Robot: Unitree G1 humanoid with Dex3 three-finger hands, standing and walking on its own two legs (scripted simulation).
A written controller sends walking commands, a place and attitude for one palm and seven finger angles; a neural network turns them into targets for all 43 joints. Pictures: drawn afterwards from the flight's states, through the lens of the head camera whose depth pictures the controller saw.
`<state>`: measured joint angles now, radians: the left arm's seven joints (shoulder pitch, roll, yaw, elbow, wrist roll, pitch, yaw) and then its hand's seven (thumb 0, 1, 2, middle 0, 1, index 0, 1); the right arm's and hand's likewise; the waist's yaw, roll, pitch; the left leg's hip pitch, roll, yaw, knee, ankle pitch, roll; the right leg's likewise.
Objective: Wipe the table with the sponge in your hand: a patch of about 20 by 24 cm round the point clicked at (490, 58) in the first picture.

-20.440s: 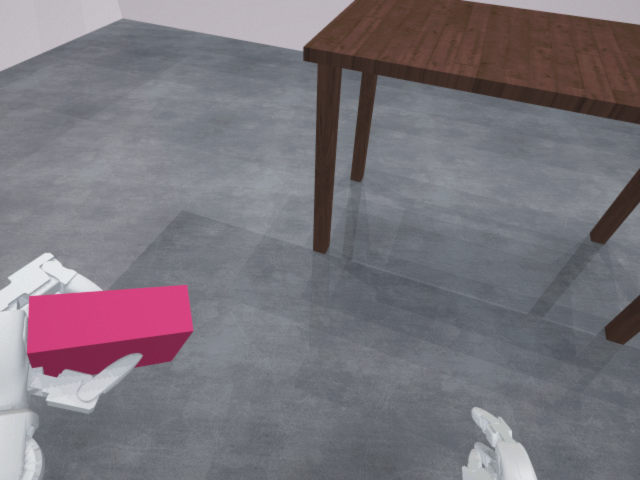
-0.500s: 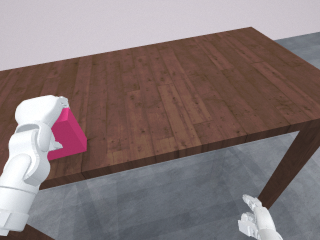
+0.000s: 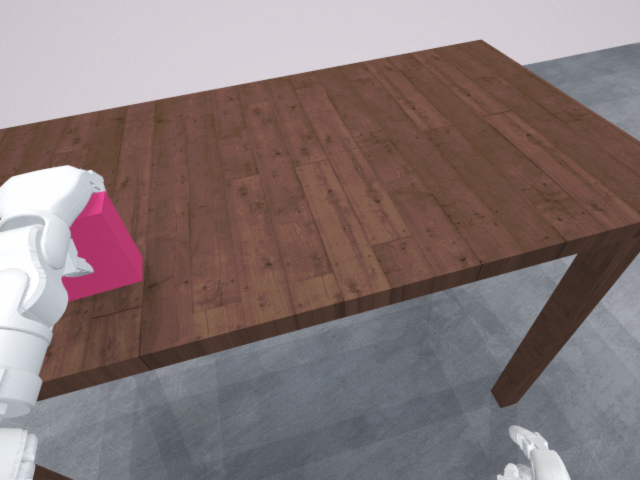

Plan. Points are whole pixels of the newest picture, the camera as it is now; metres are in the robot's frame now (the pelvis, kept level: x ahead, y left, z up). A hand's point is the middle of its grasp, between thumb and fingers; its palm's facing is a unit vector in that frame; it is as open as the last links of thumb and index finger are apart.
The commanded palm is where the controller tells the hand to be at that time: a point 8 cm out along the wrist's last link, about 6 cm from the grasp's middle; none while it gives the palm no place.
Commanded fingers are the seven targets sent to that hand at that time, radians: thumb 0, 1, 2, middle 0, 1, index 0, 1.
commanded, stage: wipe forward along the first lane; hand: left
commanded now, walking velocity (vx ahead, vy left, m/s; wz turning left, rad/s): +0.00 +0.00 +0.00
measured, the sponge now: (87, 260) +0.33 +0.35 +0.11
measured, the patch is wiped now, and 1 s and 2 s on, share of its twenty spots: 0.30 0.35 0.55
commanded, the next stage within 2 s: slide across to the middle lane in 0.88 s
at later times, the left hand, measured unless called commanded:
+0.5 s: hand (73, 213) +0.37 +0.37 +0.16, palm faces -0.10 +0.03 -0.99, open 9.3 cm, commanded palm +0.36 +0.36 +0.19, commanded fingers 0.00 0.10 1.30 -1.20 -1.60 -1.20 -1.60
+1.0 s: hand (78, 192) +0.41 +0.38 +0.16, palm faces -0.14 +0.04 -0.99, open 9.3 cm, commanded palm +0.40 +0.37 +0.20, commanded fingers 0.00 0.10 1.30 -1.20 -1.60 -1.20 -1.60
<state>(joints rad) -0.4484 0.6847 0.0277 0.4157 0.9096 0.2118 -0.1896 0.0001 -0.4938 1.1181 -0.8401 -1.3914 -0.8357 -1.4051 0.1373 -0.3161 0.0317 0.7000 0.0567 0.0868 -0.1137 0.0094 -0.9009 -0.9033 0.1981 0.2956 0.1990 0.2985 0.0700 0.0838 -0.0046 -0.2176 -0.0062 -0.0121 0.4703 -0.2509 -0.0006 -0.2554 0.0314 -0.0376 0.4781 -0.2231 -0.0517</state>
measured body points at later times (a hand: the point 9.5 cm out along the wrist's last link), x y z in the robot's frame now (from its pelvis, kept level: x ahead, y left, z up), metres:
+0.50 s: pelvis +0.00 +0.01 +0.00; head +0.02 -0.02 +0.45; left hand +0.37 +0.36 +0.21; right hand +0.15 -0.24 -0.13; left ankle +0.00 +0.12 -0.74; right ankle +0.02 -0.09 -0.74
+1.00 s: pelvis +0.01 +0.02 +0.00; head +0.04 +0.00 +0.45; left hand +0.41 +0.38 +0.21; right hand +0.11 -0.25 -0.13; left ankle +0.00 +0.12 -0.74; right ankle +0.02 -0.09 -0.74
